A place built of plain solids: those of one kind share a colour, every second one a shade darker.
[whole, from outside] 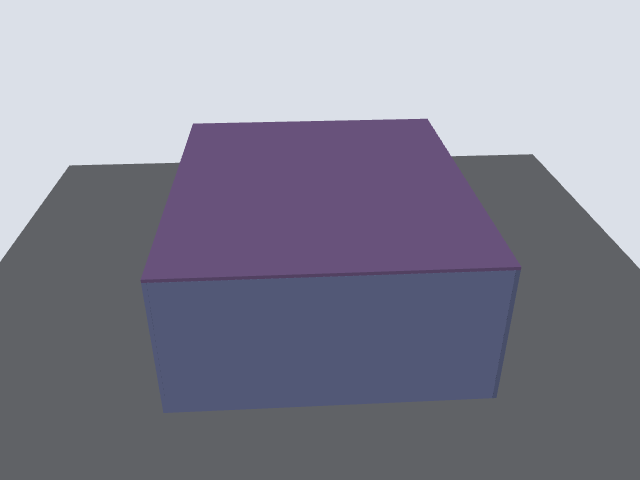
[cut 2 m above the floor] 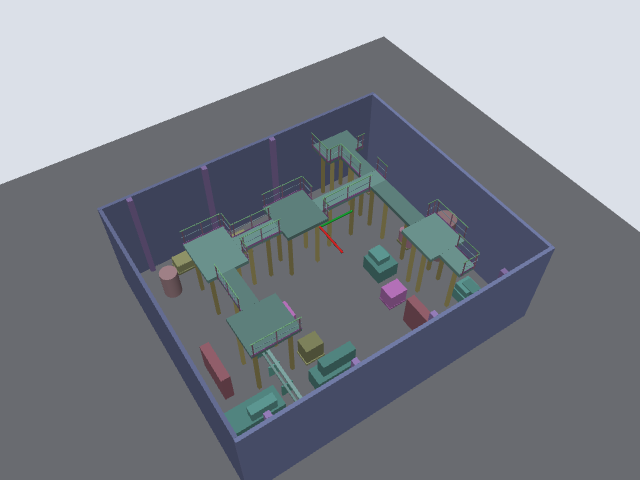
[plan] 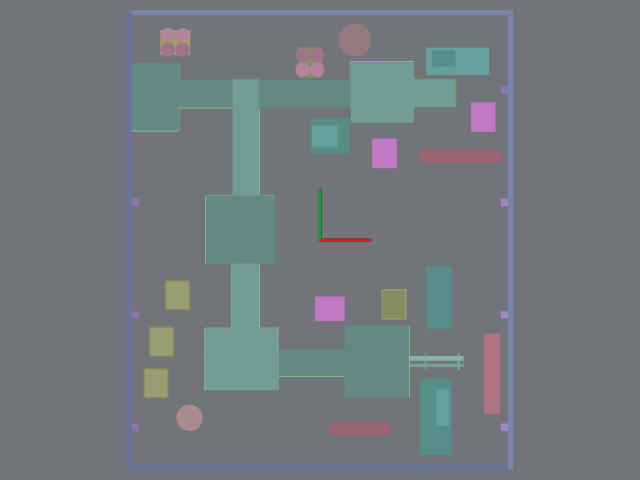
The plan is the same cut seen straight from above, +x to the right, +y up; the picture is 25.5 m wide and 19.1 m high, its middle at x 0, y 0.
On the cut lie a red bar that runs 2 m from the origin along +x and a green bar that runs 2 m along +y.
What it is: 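A plant hall; level steel catwalks 4.20 m over a floor that is never walked; the drop lies beside the walker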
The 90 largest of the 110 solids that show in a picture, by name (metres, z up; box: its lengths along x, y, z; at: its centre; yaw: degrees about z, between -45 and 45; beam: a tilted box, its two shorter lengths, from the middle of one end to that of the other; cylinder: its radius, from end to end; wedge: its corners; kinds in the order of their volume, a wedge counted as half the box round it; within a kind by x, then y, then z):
{
 "wall_1": {"box": [0.2, 18.28, 7.14], "at": [-7.59, 0.0, 3.52]},
 "wall_2": {"box": [14.97, 0.2, 7.14], "at": [0.0, -9.04, 3.52]},
 "wall_3": {"box": [14.97, 0.2, 7.14], "at": [0.0, 9.04, 3.52]},
 "wall_4": {"box": [0.2, 18.28, 7.14], "at": [7.59, 0.0, 3.52]},
 "roof_1": {"box": [15.37, 18.28, 0.16], "at": [0.0, 0.0, 7.17]},
 "mach_1": {"box": [1.03, 0.83, 0.44], "at": [0.19, 4.13, 1.25]},
 "mach_2": {"box": [1.57, 1.4, 1.08], "at": [0.39, 4.14, 0.49]},
 "mach_3": {"box": [1.27, 3.02, 1.3], "at": [4.61, -7.05, 0.6]},
 "mach_4": {"box": [0.92, 0.97, 0.46], "at": [4.72, 7.11, 0.97]},
 "mach_5": {"box": [1.02, 2.49, 1.19], "at": [4.73, -2.29, 0.54]},
 "mach_6": {"box": [0.58, 2.03, 0.96], "at": [4.73, -2.09, 1.62]},
 "mach_7": {"box": [0.5, 1.46, 0.72], "at": [4.89, -6.67, 1.61]},
 "mach_8": {"box": [0.93, 0.66, 0.5], "at": [4.93, 7.22, 0.99]},
 "mach_9": {"box": [2.5, 1.11, 0.79], "at": [5.48, 7.11, 0.35]},
 "floor_1": {"box": [1.86, 2.69, 0.25], "at": [-6.56, 5.7, 4.08]},
 "floor_2": {"box": [2.14, 1.09, 0.25], "at": [-4.56, 5.82, 4.08]},
 "floor_3": {"box": [2.75, 2.69, 0.25], "at": [-3.15, 0.41, 4.08]},
 "floor_4": {"box": [2.93, 2.46, 0.25], "at": [-3.09, -4.75, 4.08]},
 "floor_5": {"box": [1.05, 2.58, 0.25], "at": [-2.96, -2.22, 4.08]},
 "floor_6": {"box": [1.05, 3.52, 0.25], "at": [-2.96, 3.52, 4.08]},
 "floor_7": {"box": [1.05, 1.09, 0.25], "at": [-2.96, 5.82, 4.08]},
 "floor_8": {"box": [3.66, 1.09, 0.25], "at": [-0.61, 5.82, 4.08]},
 "floor_9": {"box": [2.61, 1.04, 0.25], "at": [-0.32, -4.89, 4.08]},
 "floor_10": {"box": [2.55, 2.87, 0.25], "at": [2.26, -4.84, 4.08]},
 "floor_11": {"box": [2.52, 2.42, 0.25], "at": [2.48, 5.87, 4.08]},
 "floor_12": {"box": [1.64, 1.09, 0.25], "at": [4.56, 5.82, 4.08]},
 "cab_1": {"box": [2.4, 0.53, 2.08], "at": [1.57, -7.53, 0.99]},
 "cab_2": {"box": [3.2, 0.53, 2.17], "at": [5.62, 3.33, 1.03]},
 "cab_3": {"box": [0.64, 3.2, 1.96], "at": [6.85, -5.33, 0.93]},
 "tank_1": {"cylinder": 0.53, "from": [-5.19, -7.07, 0.0], "to": [-5.19, -7.07, 1.77]},
 "tank_2": {"cylinder": 0.66, "from": [1.38, 7.96, 0.0], "to": [1.38, 7.96, 3.3]},
 "pal_1": {"box": [1.0, 1.2, 0.19], "at": [-6.53, -5.7, 0.05]},
 "pal_2": {"box": [0.9, 1.1, 0.6], "at": [-6.53, -5.7, 0.44]},
 "pal_3": {"box": [1.0, 1.2, 0.19], "at": [-6.31, -4.05, 0.05]},
 "pal_4": {"box": [0.9, 1.1, 1.17], "at": [-6.31, -4.05, 0.73]},
 "pal_5": {"box": [1.2, 1.0, 0.19], "at": [-5.76, 7.86, 0.05]},
 "pal_6": {"box": [1.0, 1.2, 0.19], "at": [-5.67, -2.2, 0.05]},
 "pal_7": {"box": [0.9, 1.1, 1.14], "at": [-5.67, -2.2, 0.71]},
 "pal_8": {"box": [1.0, 1.2, 0.19], "at": [-0.4, 7.07, 0.05]},
 "pal_9": {"box": [1.0, 1.2, 0.19], "at": [2.95, -2.56, 0.05]},
 "pal_10": {"box": [0.9, 1.1, 1.18], "at": [2.95, -2.56, 0.74]},
 "pier_1": {"box": [0.3, 0.3, 6.83], "at": [-7.34, -7.45, 3.37]},
 "pier_2": {"box": [0.3, 0.3, 6.83], "at": [-7.34, -2.98, 3.37]},
 "pier_3": {"box": [0.3, 0.3, 6.83], "at": [-7.34, 1.49, 3.37]},
 "pier_4": {"box": [0.3, 0.3, 6.83], "at": [7.34, -7.45, 3.37]},
 "pier_5": {"box": [0.3, 0.3, 6.83], "at": [7.34, -2.98, 3.37]},
 "pier_6": {"box": [0.3, 0.3, 6.83], "at": [7.34, 1.49, 3.37]},
 "pier_7": {"box": [0.3, 0.3, 6.83], "at": [7.34, 5.96, 3.37]},
 "tote_1": {"box": [1.2, 1.0, 0.19], "at": [0.39, -2.74, 0.04]},
 "tote_2": {"box": [1.16, 0.96, 1.0], "at": [0.39, -2.74, 0.64]},
 "tote_3": {"box": [1.0, 1.2, 0.19], "at": [2.57, 3.44, 0.04]},
 "tote_4": {"box": [0.96, 1.16, 1.0], "at": [2.57, 3.44, 0.64]},
 "tote_5": {"box": [0.96, 1.16, 1.0], "at": [6.5, 4.89, 0.64]},
 "column_1": {"box": [0.2, 0.2, 3.92], "at": [-7.08, 4.94, 1.91]},
 "column_2": {"box": [0.2, 0.2, 3.92], "at": [-7.08, 6.38, 1.91]},
 "column_3": {"box": [0.2, 0.2, 3.92], "at": [-6.03, 4.94, 1.91]},
 "column_4": {"box": [0.2, 0.2, 3.92], "at": [-5.12, 5.82, 1.91]},
 "column_5": {"box": [0.2, 0.2, 3.92], "at": [-4.33, -5.57, 1.91]},
 "column_6": {"box": [0.2, 0.2, 3.92], "at": [-3.99, 5.82, 1.91]},
 "column_7": {"box": [0.2, 0.2, 3.92], "at": [-3.64, -0.53, 1.91]},
 "column_8": {"box": [0.2, 0.2, 3.92], "at": [-3.64, 1.35, 1.91]},
 "column_9": {"box": [0.2, 0.2, 3.92], "at": [-2.96, -2.76, 1.91]},
 "column_10": {"box": [0.2, 0.2, 3.92], "at": [-2.96, -1.61, 1.91]},
 "column_11": {"box": [0.2, 0.2, 3.92], "at": [-2.96, 2.66, 1.91]},
 "column_12": {"box": [0.2, 0.2, 3.92], "at": [-2.96, 4.34, 1.91]},
 "column_13": {"box": [0.2, 0.2, 3.92], "at": [-2.96, 5.83, 1.91]},
 "column_14": {"box": [0.2, 0.2, 3.92], "at": [-2.32, -0.53, 1.91]},
 "column_15": {"box": [0.2, 0.2, 3.92], "at": [-2.32, 1.35, 1.91]},
 "column_16": {"box": [0.2, 0.2, 3.92], "at": [-2.24, -5.57, 1.91]},
 "column_17": {"box": [0.2, 0.2, 3.92], "at": [-1.59, 5.82, 1.91]},
 "column_18": {"box": [0.2, 0.2, 3.92], "at": [0.41, 5.82, 1.91]},
 "column_19": {"box": [0.2, 0.2, 3.92], "at": [1.39, -5.94, 1.91]},
 "column_20": {"box": [0.2, 0.2, 3.92], "at": [1.99, 5.07, 1.91]},
 "column_21": {"box": [0.2, 0.2, 3.92], "at": [2.88, 5.07, 1.91]},
 "column_22": {"box": [0.2, 0.2, 3.92], "at": [2.88, 6.67, 1.91]},
 "column_23": {"box": [0.2, 0.2, 3.92], "at": [3.13, -5.94, 1.91]},
 "column_24": {"box": [0.2, 0.2, 3.92], "at": [3.13, -3.88, 1.91]},
 "column_25": {"box": [0.2, 0.2, 3.92], "at": [4.65, 5.82, 1.91]},
 "drum_1": {"cylinder": 0.28, "from": [-6.05, 7.57, 0.14], "to": [-6.05, 7.57, 1.02]},
 "drum_2": {"cylinder": 0.28, "from": [-6.05, 8.15, 0.14], "to": [-6.05, 8.15, 1.02]},
 "drum_3": {"cylinder": 0.28, "from": [-5.47, 7.57, 0.14], "to": [-5.47, 7.57, 1.02]},
 "drum_4": {"cylinder": 0.28, "from": [-5.47, 8.15, 0.14], "to": [-5.47, 8.15, 1.02]},
 "drum_5": {"cylinder": 0.28, "from": [-0.69, 6.78, 0.14], "to": [-0.69, 6.78, 1.02]},
 "drum_6": {"cylinder": 0.28, "from": [-0.69, 7.36, 0.14], "to": [-0.69, 7.36, 1.02]},
 "drum_7": {"cylinder": 0.28, "from": [-0.11, 6.78, 0.14], "to": [-0.11, 6.78, 1.02]},
 "drum_8": {"cylinder": 0.28, "from": [-0.11, 7.36, 0.14], "to": [-0.11, 7.36, 1.02]},
 "pipe_1": {"box": [4.37, 0.13, 0.13], "at": [3.54, -4.99, 1.04]},
 "pipe_2": {"box": [4.37, 0.19, 0.19], "at": [3.54, -4.71, 1.07]},
 "stand_1": {"box": [0.08, 0.68, 1.02], "at": [2.87, -4.83, 0.46]},
 "stand_2": {"box": [0.08, 0.68, 1.02], "at": [4.2, -4.83, 0.46]}
}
